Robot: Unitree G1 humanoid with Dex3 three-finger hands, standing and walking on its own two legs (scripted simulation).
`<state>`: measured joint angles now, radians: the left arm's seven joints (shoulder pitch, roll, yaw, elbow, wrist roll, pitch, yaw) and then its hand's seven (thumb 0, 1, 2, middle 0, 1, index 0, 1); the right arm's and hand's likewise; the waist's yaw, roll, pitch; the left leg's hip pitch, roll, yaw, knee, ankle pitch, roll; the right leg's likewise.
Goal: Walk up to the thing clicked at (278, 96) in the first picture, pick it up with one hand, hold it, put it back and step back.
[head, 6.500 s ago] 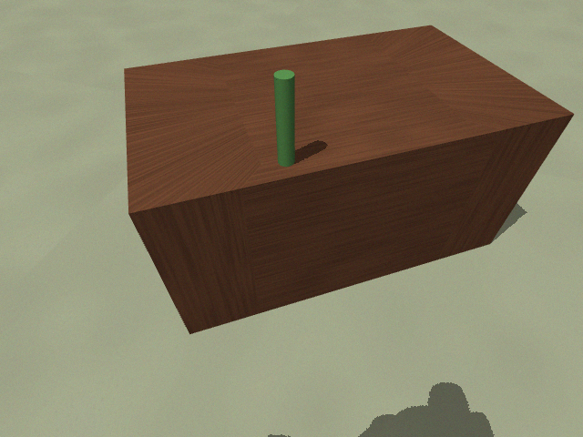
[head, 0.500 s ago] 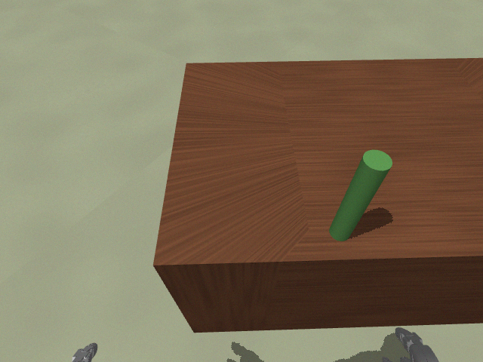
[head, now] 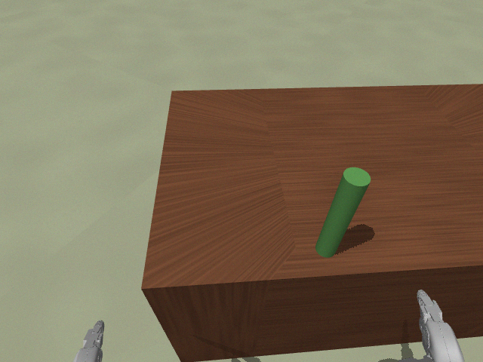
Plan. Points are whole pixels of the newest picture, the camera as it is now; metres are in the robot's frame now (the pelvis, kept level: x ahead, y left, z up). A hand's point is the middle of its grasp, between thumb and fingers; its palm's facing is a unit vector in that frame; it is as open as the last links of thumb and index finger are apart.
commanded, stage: rise first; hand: right
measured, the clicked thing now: (338, 217) +0.40 -0.20 -0.01
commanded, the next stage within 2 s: go down in 0.88 s
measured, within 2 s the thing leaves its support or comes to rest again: neither
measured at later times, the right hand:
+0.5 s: hand (417, 343) +0.17 -0.25 +0.00, palm faces +0.26 +0.90 -0.35, open 17.4 cm
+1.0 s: hand (429, 341) +0.17 -0.25 +0.03, palm faces +0.27 +0.89 -0.36, open 17.3 cm
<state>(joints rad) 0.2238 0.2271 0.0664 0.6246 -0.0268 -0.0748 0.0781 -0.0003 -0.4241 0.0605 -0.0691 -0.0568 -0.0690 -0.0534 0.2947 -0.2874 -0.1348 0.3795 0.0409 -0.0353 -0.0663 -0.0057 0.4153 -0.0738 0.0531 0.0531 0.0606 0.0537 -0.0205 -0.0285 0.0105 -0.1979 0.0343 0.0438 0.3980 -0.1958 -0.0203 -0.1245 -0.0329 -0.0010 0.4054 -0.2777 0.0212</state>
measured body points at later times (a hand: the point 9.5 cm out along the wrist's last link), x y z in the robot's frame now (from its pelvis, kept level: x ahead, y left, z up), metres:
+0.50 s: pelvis -0.01 +0.00 +0.00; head -0.01 +0.01 +0.45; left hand +0.15 +0.26 -0.09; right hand +0.15 -0.30 +0.02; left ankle +0.01 +0.13 -0.74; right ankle -0.04 -0.13 -0.74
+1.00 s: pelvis -0.02 +0.00 +0.00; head -0.01 +0.01 +0.45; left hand +0.14 +0.27 -0.09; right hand +0.15 -0.30 +0.05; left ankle +0.01 +0.13 -0.74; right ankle -0.04 -0.13 -0.74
